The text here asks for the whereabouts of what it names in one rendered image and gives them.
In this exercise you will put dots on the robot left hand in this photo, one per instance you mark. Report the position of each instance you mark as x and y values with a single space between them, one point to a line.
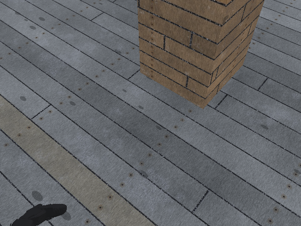
39 213

